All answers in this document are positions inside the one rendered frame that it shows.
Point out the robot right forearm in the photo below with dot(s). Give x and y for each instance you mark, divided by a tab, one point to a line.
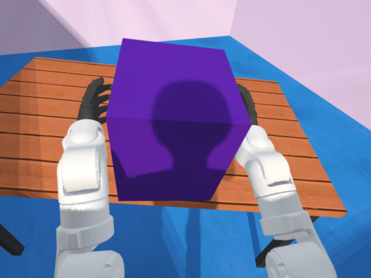
282	214

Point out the robot left hand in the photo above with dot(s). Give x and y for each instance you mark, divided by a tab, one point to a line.
89	108

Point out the right robot upper arm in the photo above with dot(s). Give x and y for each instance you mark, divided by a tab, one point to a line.
300	260

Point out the carton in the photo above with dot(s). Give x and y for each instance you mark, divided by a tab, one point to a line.
175	121

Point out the robot right hand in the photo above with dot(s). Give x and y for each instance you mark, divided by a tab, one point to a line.
249	104

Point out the robot left forearm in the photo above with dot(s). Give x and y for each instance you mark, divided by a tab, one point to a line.
82	181

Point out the left robot upper arm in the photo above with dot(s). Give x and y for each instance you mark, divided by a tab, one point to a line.
95	264

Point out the table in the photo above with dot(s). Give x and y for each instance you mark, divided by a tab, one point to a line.
41	102

